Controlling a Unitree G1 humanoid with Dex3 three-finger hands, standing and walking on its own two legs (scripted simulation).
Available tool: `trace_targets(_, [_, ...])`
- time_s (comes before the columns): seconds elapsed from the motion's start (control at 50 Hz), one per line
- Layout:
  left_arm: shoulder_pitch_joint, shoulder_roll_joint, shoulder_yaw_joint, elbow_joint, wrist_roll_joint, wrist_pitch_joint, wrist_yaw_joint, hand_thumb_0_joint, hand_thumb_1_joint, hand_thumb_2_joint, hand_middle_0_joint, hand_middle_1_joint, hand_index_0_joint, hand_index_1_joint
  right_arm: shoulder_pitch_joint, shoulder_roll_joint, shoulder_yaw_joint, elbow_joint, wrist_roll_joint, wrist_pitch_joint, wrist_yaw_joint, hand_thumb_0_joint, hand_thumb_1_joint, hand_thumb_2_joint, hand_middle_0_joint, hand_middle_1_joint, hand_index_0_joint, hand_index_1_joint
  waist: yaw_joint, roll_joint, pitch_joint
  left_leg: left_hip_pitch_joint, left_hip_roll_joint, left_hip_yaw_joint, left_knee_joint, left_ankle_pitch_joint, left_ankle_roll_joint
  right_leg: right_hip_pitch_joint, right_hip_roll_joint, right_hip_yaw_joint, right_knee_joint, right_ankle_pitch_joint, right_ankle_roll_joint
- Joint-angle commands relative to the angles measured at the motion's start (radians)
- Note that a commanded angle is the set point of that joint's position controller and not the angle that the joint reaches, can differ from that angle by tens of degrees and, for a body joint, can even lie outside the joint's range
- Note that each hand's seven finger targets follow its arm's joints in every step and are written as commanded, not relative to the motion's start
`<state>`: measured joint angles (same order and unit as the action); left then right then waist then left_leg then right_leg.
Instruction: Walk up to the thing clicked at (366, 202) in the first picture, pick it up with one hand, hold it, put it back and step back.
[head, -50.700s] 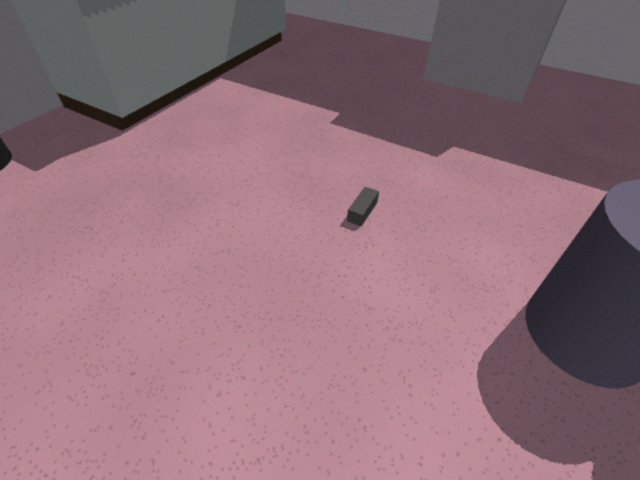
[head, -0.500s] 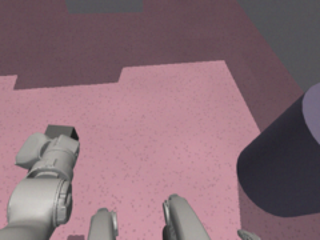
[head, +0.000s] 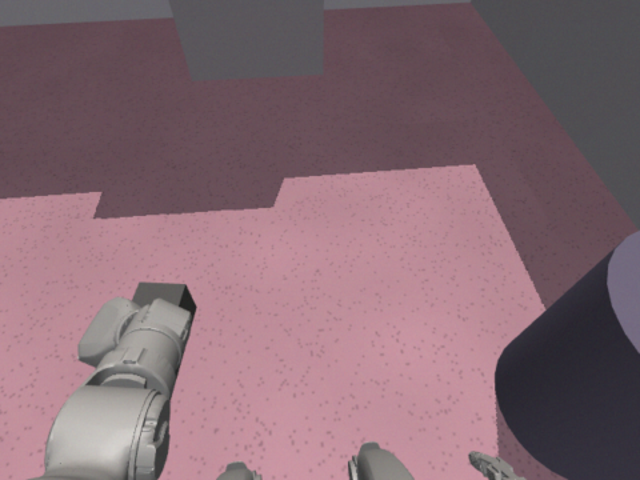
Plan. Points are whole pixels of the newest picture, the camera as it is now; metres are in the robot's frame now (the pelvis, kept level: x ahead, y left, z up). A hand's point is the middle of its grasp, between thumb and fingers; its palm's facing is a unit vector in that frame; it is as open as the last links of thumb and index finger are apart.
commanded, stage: lift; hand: left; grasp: from above
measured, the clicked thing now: (150, 349) +0.36 +0.23 -0.11
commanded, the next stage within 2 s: hold in 0.16 s
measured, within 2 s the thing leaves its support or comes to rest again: neither
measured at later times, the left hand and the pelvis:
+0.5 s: hand (114, 324) +0.36 +0.25 -0.02, palm faces -0.20 -0.48 -0.85, open 11.2 cm; pelvis +0.04 +0.02 +0.04, yaw +1 degrees
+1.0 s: hand (103, 313) +0.36 +0.25 +0.01, palm faces -0.21 -0.47 -0.86, open 11.2 cm; pelvis +0.05 +0.01 +0.06, yaw +1 degrees
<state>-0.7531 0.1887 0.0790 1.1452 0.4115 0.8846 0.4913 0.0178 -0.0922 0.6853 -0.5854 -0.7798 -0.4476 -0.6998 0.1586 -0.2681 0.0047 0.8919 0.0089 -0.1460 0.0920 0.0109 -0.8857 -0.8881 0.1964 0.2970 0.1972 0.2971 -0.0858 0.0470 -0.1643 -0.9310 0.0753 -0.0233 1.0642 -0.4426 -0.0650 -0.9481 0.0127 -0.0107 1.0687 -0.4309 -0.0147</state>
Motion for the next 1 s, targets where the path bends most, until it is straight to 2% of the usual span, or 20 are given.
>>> trace_targets(0.0, [-0.443, 0.230, -0.074, -0.116, 0.085, 0.021, 0.014, 0.000, 0.566, 0.858, -0.845, -0.843, -0.862, -0.828, 0.037, -0.166, -0.046, -0.041, 0.019, -0.039, -0.013, 0.000, -0.869, -0.891, 0.201, 0.299, 0.200, 0.299, -0.030, -0.027, -0.379, 0.290, -0.073, 0.047, -0.181, 0.157, 0.049, 0.336, 0.034, 0.009, -0.253, 0.142, 0.034])
trace_targets(0.04, [-0.444, 0.226, -0.083, -0.093, 0.093, 0.017, 0.005, 0.000, 0.617, 0.853, -0.885, -0.841, -0.902, -0.826, 0.030, -0.159, -0.043, -0.046, 0.018, -0.050, -0.016, 0.000, -0.870, -0.891, 0.201, 0.299, 0.200, 0.299, -0.020, -0.028, -0.278, 0.286, -0.074, 0.044, -0.220, 0.100, 0.048, 0.318, 0.030, 0.008, -0.295, 0.064, 0.033])
trace_targets(0.12, [-0.402, 0.144, -0.094, -0.020, 0.083, 0.012, -0.008, 0.000, 0.667, 0.843, -0.937, -0.824, -0.945, -0.817, 0.023, -0.150, -0.045, -0.060, 0.021, -0.062, -0.011, 0.000, -0.879, -0.895, 0.201, 0.300, 0.200, 0.300, -0.002, -0.026, -0.198, 0.308, -0.079, 0.051, -0.269, 0.105, 0.042, 0.330, 0.032, 0.004, -0.325, 0.086, 0.031])
trace_targets(0.2, [-0.378, 0.116, -0.089, -0.002, 0.090, 0.005, -0.001, 0.000, 0.654, 0.877, -0.936, -0.838, -0.934, -0.840, 0.031, -0.152, -0.055, -0.077, 0.016, -0.059, 0.005, 0.000, -0.892, -0.899, 0.200, 0.300, 0.200, 0.300, 0.015, -0.027, -0.228, 0.367, -0.081, 0.049, -0.305, 0.198, 0.039, 0.409, 0.034, -0.011, -0.329, 0.210, 0.026])
trace_targets(0.24, [-0.396, 0.114, -0.085, -0.011, 0.087, -0.005, 0.008, 0.000, 0.671, 0.918, -0.945, -0.868, -0.942, -0.870, 0.041, -0.153, -0.058, -0.080, 0.013, -0.055, 0.011, 0.000, -0.892, -0.898, 0.200, 0.300, 0.199, 0.300, 0.000, -0.052, -0.259, 0.392, -0.081, 0.042, -0.311, 0.240, 0.043, 0.441, 0.036, -0.012, -0.331, 0.271, 0.027])
trace_targets(0.3, [-0.423, 0.151, -0.063, -0.041, 0.084, -0.028, 0.017, 0.000, 0.622, 0.891, -0.921, -0.848, -0.914, -0.855, 0.061, -0.159, -0.068, -0.078, 0.009, -0.045, 0.017, 0.000, -0.898, -0.899, 0.200, 0.300, 0.199, 0.300, 0.011, -0.037, -0.288, 0.414, -0.083, 0.048, -0.310, 0.309, 0.043, 0.478, 0.032, -0.015, -0.319, 0.362, 0.023])
trace_targets(0.32, [-0.452, 0.155, -0.069, -0.068, 0.094, -0.038, 0.016, 0.000, 0.609, 0.877, -0.912, -0.841, -0.905, -0.848, 0.066, -0.157, -0.067, -0.079, 0.007, -0.043, 0.018, 0.000, -0.899, -0.899, 0.200, 0.300, 0.199, 0.300, -0.001, -0.043, -0.313, 0.440, -0.080, 0.044, -0.313, 0.329, 0.046, 0.494, 0.029, -0.016, -0.320, 0.391, 0.023])
trace_targets(0.38, [-0.475, 0.225, -0.069, -0.136, 0.134, -0.056, 0.010, 0.000, 0.616, 0.868, -0.938, -0.781, -0.919, -0.801, 0.076, -0.162, -0.066, -0.085, 0.010, -0.035, 0.019, 0.000, -0.898, -0.899, 0.200, 0.300, 0.199, 0.300, 0.012, 0.002, -0.353, 0.491, -0.080, 0.051, -0.320, 0.362, 0.047, 0.517, 0.018, -0.018, -0.323, 0.397, 0.016])
trace_targets(0.4, [-0.469, 0.215, -0.079, -0.159, 0.144, -0.058, 0.007, 0.000, 0.620, 0.853, -0.932, -0.788, -0.917, -0.802, 0.071, -0.157, -0.064, -0.087, 0.010, -0.033, 0.019, 0.000, -0.897, -0.898, 0.200, 0.300, 0.199, 0.300, 0.011, 0.006, -0.390, 0.526, -0.076, 0.046, -0.326, 0.377, 0.046, 0.527, 0.021, -0.021, -0.324, 0.405, 0.015])
trace_targets(0.46, [-0.435, 0.212, -0.103, -0.213, 0.165, -0.057, -0.005, 0.000, 0.585, 0.786, -0.916, -0.714, -0.897, -0.733, 0.061, -0.160, -0.060, -0.100, 0.020, -0.027, 0.015, 0.000, -0.898, -0.899, 0.200, 0.300, 0.199, 0.300, 0.022, 0.041, -0.389, 0.572, -0.078, 0.050, -0.348, 0.416, 0.041, 0.565, 0.023, -0.026, -0.336, 0.430, 0.011])
trace_targets(0.5, [-0.403, 0.168, -0.125, -0.217, 0.154, -0.044, -0.021, 0.000, 0.554, 0.759, -0.892, -0.707, -0.876, -0.723, 0.065, -0.156, -0.060, -0.099, 0.023, -0.026, 0.015, 0.000, -0.899, -0.898, 0.200, 0.300, 0.199, 0.300, 0.019, 0.040, -0.380, 0.592, -0.077, 0.045, -0.358, 0.441, 0.038, 0.572, 0.025, -0.030, -0.342, 0.449, 0.011])
trace_targets(0.52, [-0.369, 0.178, -0.114, -0.195, 0.147, -0.036, -0.029, 0.000, 0.537, 0.730, -0.870, -0.705, -0.860, -0.715, 0.068, -0.163, -0.065, -0.098, 0.023, -0.022, 0.013, 0.000, -0.899, -0.898, 0.200, 0.300, 0.199, 0.300, 0.031, 0.033, -0.356, 0.583, -0.078, 0.049, -0.362, 0.449, 0.038, 0.570, 0.025, -0.030, -0.342, 0.457, 0.012])
trace_targets(0.56, [-0.357, 0.126, -0.143, -0.171, 0.127, -0.024, -0.043, 0.000, 0.525, 0.732, -0.881, -0.677, -0.862, -0.695, 0.067, -0.159, -0.061, -0.103, 0.029, -0.024, 0.013, 0.000, -0.899, -0.899, 0.199, 0.299, 0.199, 0.299, 0.015, 0.007, -0.302, 0.578, -0.078, 0.047, -0.384, 0.431, 0.042, 0.574, 0.026, -0.031, -0.368, 0.445, 0.015])
trace_targets(0.6, [-0.336, 0.122, -0.130, -0.117, 0.113, -0.013, -0.055, 0.000, 0.481, 0.687, -0.858, -0.640, -0.837, -0.660, 0.074, -0.162, -0.066, -0.095, 0.032, -0.020, 0.012, 0.000, -0.904, -0.901, 0.199, 0.299, 0.199, 0.299, 0.023, -0.018, -0.244, 0.549, -0.082, 0.055, -0.391, 0.435, 0.043, 0.570, 0.025, -0.025, -0.378, 0.463, 0.019])
trace_targets(0.66, [-0.347, 0.126, -0.129, -0.072, 0.106, -0.015, -0.065, 0.000, 0.473, 0.742, -0.855, -0.673, -0.828, -0.700, 0.078, -0.158, -0.062, -0.108, 0.031, -0.029, 0.016, 0.000, -0.905, -0.902, 0.199, 0.300, 0.199, 0.300, 0.024, -0.077, -0.198, 0.529, -0.083, 0.053, -0.409, 0.417, 0.050, 0.590, 0.021, -0.028, -0.402, 0.457, 0.023])
trace_targets(0.76, [-0.364, 0.155, -0.117, -0.056, 0.126, -0.035, -0.091, 0.000, 0.486, 0.712, -0.884, -0.638, -0.852, -0.669, 0.093, -0.154, -0.064, -0.111, 0.029, -0.027, 0.022, 0.000, -0.912, -0.904, 0.199, 0.300, 0.199, 0.300, 0.025, -0.115, -0.234, 0.528, -0.095, 0.063, -0.396, 0.486, 0.056, 0.642, 0.007, -0.009, -0.389, 0.626, 0.027])
trace_targets(0.82, [-0.359, 0.210, -0.119, -0.100, 0.159, -0.051, -0.098, 0.000, 0.486, 0.658, -0.900, -0.573, -0.864, -0.609, 0.091, -0.155, -0.060, -0.121, 0.030, -0.033, 0.026, 0.000, -0.911, -0.903, 0.199, 0.300, 0.199, 0.300, 0.046, -0.088, -0.256, 0.539, -0.102, 0.070, -0.410, 0.458, 0.061, 0.674, -0.002, -0.005, -0.406, 0.596, 0.026])
trace_targets(0.86, [-0.371, 0.226, -0.123, -0.157, 0.176, -0.057, -0.099, 0.000, 0.499, 0.568, -0.907, -0.520, -0.878, -0.549, 0.078, -0.154, -0.058, -0.130, 0.031, -0.034, 0.025, 0.000, -0.912, -0.904, 0.199, 0.300, 0.199, 0.300, 0.051, -0.047, -0.299, 0.571, -0.105, 0.073, -0.415, 0.467, 0.060, 0.696, -0.001, -0.001, -0.414, 0.593, 0.023])
trace_targets(0.9, [-0.372, 0.225, -0.134, -0.229, 0.189, -0.058, -0.099, 0.000, 0.529, 0.589, -0.937, -0.508, -0.903, -0.542, 0.055, -0.149, -0.053, -0.142, 0.033, -0.030, 0.027, 0.000, -0.911, -0.903, 0.199, 0.300, 0.199, 0.300, 0.057, -0.018, -0.330, 0.595, -0.104, 0.073, -0.423, 0.465, 0.060, 0.706, -0.001, 0.000, -0.422, 0.574, 0.022])
trace_targets(0.98, [-0.353, 0.198, -0.162, -0.293, 0.176, -0.044, -0.111, 0.000, 0.465, 0.575, -0.896, -0.487, -0.860, -0.522, 0.030, -0.142, -0.043, -0.148, 0.039, -0.029, 0.016, 0.000, -0.910, -0.903, 0.199, 0.300, 0.199, 0.300, 0.057, -0.024, -0.313, 0.620, -0.097, 0.071, -0.451, 0.449, 0.062, 0.709, 0.006, -0.009, -0.445, 0.522, 0.023])
